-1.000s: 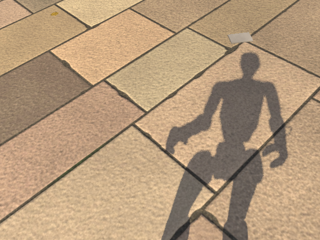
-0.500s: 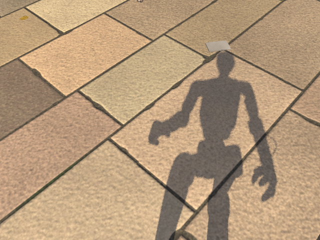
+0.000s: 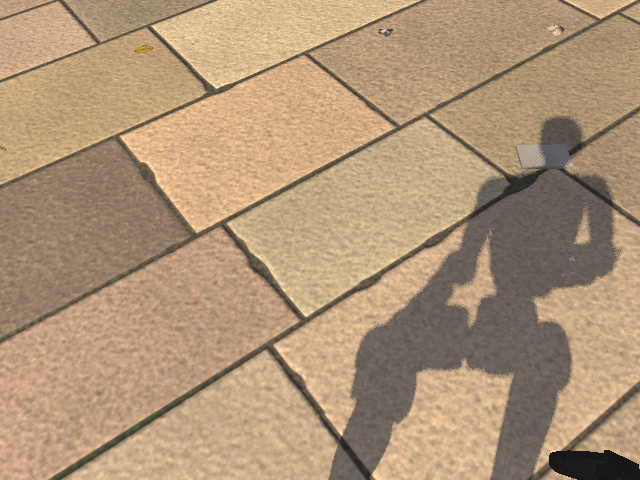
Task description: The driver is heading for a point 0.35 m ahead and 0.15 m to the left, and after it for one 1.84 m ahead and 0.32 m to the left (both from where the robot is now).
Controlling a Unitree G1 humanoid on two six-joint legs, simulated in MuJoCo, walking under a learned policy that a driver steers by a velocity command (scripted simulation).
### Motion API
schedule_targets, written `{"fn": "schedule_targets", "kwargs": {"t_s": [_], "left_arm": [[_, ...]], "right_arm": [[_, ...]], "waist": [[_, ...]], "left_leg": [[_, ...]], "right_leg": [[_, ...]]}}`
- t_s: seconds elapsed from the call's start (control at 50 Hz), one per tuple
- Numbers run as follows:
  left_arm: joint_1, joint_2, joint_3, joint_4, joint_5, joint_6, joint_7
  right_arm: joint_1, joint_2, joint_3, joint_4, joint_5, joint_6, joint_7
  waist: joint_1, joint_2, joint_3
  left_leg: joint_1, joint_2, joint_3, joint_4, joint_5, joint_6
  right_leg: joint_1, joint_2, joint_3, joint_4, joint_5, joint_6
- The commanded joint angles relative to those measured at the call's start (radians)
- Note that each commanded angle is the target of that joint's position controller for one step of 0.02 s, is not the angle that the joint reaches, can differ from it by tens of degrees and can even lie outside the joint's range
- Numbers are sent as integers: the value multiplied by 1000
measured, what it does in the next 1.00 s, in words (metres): walks ahead, turning left: left foot, then right foot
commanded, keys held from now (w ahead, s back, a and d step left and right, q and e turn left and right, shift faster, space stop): w+q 0.44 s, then w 0.56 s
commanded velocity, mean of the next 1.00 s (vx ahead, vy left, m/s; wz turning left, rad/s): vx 0.50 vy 0.00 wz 0.29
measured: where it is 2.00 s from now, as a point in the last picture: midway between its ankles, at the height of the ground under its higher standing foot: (272, 224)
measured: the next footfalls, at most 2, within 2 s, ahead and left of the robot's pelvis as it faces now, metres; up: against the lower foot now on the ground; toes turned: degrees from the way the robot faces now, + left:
left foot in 0.12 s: +0.26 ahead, +0.12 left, +0.00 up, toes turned +3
right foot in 0.58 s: +0.56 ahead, -0.05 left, +0.00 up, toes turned +19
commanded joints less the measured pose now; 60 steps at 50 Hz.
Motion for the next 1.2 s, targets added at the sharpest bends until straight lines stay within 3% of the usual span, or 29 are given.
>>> {"fn": "schedule_targets", "kwargs": {"t_s": [0.02,0.06,0.1,0.12,0.14,0.16,0.18,0.22,0.24,0.3,0.42,0.52,0.56,0.58,0.6,0.62,0.64,0.66,0.7,0.74,0.86,1.0,1.06,1.1,1.12,1.14,1.16,1.18,1.2], "left_arm": [[31,171,41,-19,0,5,8],[13,192,48,-23,7,14,15],[-16,203,48,-39,17,32,26],[-5,189,38,-68,33,31,36],[124,44,-9,-93,46,5,13],[49,128,7,-86,16,-32,-2],[-68,183,22,-136,-22,-57,-12],[-149,164,19,-157,-2,-74,-1],[-135,165,24,-159,12,-64,2],[-117,128,20,-172,30,-32,8],[-360,79,0,-250,22,-35,1],[-394,132,18,-265,7,-52,-19],[-331,148,30,-251,9,-58,-18],[-243,176,45,-231,17,-62,-12],[-95,226,59,-216,29,-65,-6],[8,312,87,-166,24,-47,-12],[24,221,68,-161,-4,-44,-23],[-26,166,52,-170,-4,-42,-22],[-117,131,36,-179,15,-33,-22],[-134,105,26,-172,22,-34,-19],[-85,164,41,-126,0,-29,-8],[24,185,40,-57,-13,-3,-2],[21,209,49,-44,-13,14,5],[0,203,43,-51,-10,21,9],[-8,156,22,-83,16,17,11],[121,36,-13,-96,13,-5,4],[65,144,10,-82,-8,-22,-3],[-32,186,25,-112,-29,-32,-8],[-84,173,23,-121,-24,-35,-5]], "right_arm": [[-137,-68,-11,-108,7,-19,24],[-85,-99,-24,-106,5,-16,30],[145,-167,-64,-50,2,-8,20],[306,-224,-85,-20,-1,1,7],[350,-309,-102,-13,0,-3,9],[371,-208,-80,-9,3,1,4],[307,-186,-71,-17,-4,1,-2],[196,-155,-62,-43,-13,-3,-6],[170,-139,-55,-56,-25,-6,-9],[168,-145,-59,-58,-11,-7,-18],[268,-199,-78,-30,2,11,-50],[329,-173,-71,0,4,23,-56],[320,-169,-71,2,-3,31,-54],[324,-140,-59,0,-7,31,-51],[330,-92,-38,-18,-21,30,-49],[475,-32,-20,-27,7,17,-47],[451,-117,-31,-12,17,12,-51],[334,-172,-47,-29,18,11,-51],[220,-154,-45,-60,-10,6,-51],[230,-123,-43,-59,-10,6,-42],[101,-58,-18,-99,-16,4,-34],[-90,-62,-16,-156,2,-12,-6],[-64,-93,-28,-158,-1,-18,2],[156,-159,-64,-94,-10,-16,-10],[344,-230,-84,-61,-21,-10,-22],[377,-298,-95,-42,-23,-4,-18],[383,-197,-72,-42,-11,0,-17],[313,-168,-59,-45,-8,-1,-19],[252,-153,-52,-49,-14,-2,-18]], "waist": [[-6,-88,73],[-47,-122,13],[-172,-133,-140],[-227,-68,-256],[-141,185,-384],[-196,113,-427],[-195,87,-249],[-128,-77,-89],[-92,-58,-75],[-58,-19,-50],[-146,10,-12],[-149,48,-28],[-107,69,-36],[-65,56,-93],[-4,-37,-232],[-51,-358,-340],[-18,-286,-287],[1,-183,-156],[-32,-103,-39],[-68,-152,-34],[-44,-124,-8],[8,-121,37],[-36,-135,15],[-155,-118,-129],[-225,-15,-283],[-156,255,-399],[-197,154,-365],[-186,100,-207],[-158,27,-130]], "left_leg": [[-38,-24,9,-47,-47,43],[63,-79,45,-41,-142,81],[367,-153,93,-65,-155,132],[700,-30,-93,-26,-132,183],[1074,230,-663,-105,-348,392],[1110,250,-828,-245,-470,392],[978,217,-674,-276,-436,335],[678,138,-469,-311,-212,292],[587,110,-415,-333,-125,286],[443,76,-336,-376,-41,301],[323,-12,-242,-360,-160,212],[495,68,-347,-245,-229,182],[527,71,-361,-170,-147,161],[515,22,-329,-55,-63,135],[412,-37,-260,212,-175,100],[52,-186,-130,542,-581,24],[-96,-143,-185,671,-675,19],[-139,-105,-187,704,-586,23],[-106,-35,-124,620,-461,16],[-26,2,-101,542,-409,10],[-21,17,-45,233,-222,-23],[52,-31,-17,-15,-80,1],[134,-56,-1,-66,-172,42],[476,-84,31,-103,-148,96],[785,98,-167,-58,-105,162],[1072,313,-625,-160,-292,321],[1037,298,-703,-238,-449,310],[907,261,-555,-262,-420,269],[772,215,-445,-286,-320,247]], "right_leg": [[22,-322,68,4,427,-117],[74,-324,34,115,750,-92],[42,-279,-31,435,1030,-47],[-205,-253,-45,718,787,-17],[-661,-37,3,1103,-32,59],[-790,-29,169,1216,-247,48],[-867,-84,178,1216,-173,29],[-801,-155,156,1059,-55,28],[-733,-178,161,1012,-28,37],[-678,-186,135,889,-2,89],[-562,-102,101,443,388,129],[-537,-105,141,329,337,88],[-455,-96,109,291,248,45],[-316,-108,108,268,227,9],[-79,-259,262,292,213,-59],[237,-448,703,210,-8,-227],[231,-464,843,128,-235,-223],[121,-426,707,115,-225,-181],[-75,-349,511,83,8,-162],[-155,-294,409,46,144,-153],[-191,-273,250,-24,314,-169],[-117,-298,194,12,347,-132],[-48,-322,190,96,511,-105],[-116,-254,122,357,736,-62],[-320,-198,83,659,475,-27],[-699,-23,74,987,-229,34],[-817,-68,178,1098,-293,29],[-870,-116,157,1103,-204,21],[-841,-158,130,1062,-115,25]]}}
Velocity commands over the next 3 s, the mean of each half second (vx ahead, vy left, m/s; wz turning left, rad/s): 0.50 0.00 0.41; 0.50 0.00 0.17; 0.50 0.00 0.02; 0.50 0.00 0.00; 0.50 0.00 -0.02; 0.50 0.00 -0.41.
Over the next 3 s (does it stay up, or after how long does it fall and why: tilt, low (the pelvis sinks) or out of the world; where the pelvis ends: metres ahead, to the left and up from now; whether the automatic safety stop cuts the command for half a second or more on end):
stays up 1.63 0.38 0.01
